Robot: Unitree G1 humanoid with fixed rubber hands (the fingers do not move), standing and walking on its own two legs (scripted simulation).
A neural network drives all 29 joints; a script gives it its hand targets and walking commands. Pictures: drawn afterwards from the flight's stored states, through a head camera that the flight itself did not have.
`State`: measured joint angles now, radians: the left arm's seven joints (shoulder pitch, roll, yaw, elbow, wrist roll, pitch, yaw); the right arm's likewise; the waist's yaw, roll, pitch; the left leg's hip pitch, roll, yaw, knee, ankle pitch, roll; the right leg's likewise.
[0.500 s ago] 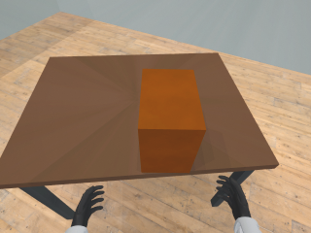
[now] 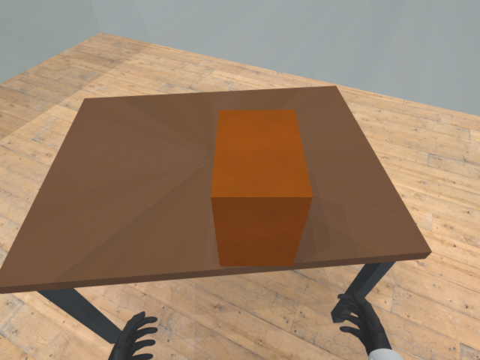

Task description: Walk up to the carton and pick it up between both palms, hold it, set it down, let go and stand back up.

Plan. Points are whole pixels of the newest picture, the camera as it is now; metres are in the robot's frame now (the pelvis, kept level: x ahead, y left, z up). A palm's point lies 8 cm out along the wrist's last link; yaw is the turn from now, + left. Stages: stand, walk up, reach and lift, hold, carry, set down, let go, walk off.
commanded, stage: set down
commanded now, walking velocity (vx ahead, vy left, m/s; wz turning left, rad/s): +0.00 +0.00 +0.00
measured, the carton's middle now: (256, 189) +0.46 -0.04 -0.01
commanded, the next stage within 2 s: let go in 0.06 s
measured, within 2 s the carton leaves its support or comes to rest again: neither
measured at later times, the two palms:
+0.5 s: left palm out of the picture +0.16 +0.21 -0.08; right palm (385, 347) +0.15 -0.23 -0.08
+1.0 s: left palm out of the picture +0.11 +0.27 -0.09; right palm out of the picture +0.11 -0.30 -0.08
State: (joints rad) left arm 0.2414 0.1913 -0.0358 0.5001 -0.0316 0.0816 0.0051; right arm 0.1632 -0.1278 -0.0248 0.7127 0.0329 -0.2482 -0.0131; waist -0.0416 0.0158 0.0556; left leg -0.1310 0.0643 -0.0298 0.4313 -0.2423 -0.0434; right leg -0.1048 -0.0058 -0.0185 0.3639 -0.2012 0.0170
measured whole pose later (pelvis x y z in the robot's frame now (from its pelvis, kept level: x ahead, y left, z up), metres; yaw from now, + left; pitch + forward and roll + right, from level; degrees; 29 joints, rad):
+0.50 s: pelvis +0.00 +0.00 +0.00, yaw +0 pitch -3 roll -1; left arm 0.20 0.19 -0.04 0.53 -0.02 0.13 0.01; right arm 0.16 -0.18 -0.04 0.72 0.00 -0.21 0.02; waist -0.04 0.02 0.06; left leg -0.13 0.06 -0.03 0.42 -0.24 -0.04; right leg -0.11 -0.01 -0.02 0.36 -0.20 0.02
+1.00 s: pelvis -0.01 -0.01 +0.00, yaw +0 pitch -4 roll -1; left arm 0.26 0.35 -0.03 0.72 -0.01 -0.02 0.01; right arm 0.19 -0.33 -0.06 0.75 0.00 -0.04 0.02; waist -0.04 0.00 0.06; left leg -0.13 0.06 -0.03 0.42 -0.23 -0.04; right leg -0.13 -0.01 -0.02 0.40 -0.21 0.02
